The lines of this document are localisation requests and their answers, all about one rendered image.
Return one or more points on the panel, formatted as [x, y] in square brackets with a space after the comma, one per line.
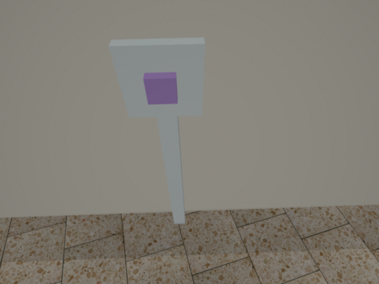
[185, 56]

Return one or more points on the button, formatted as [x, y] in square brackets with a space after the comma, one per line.
[161, 88]

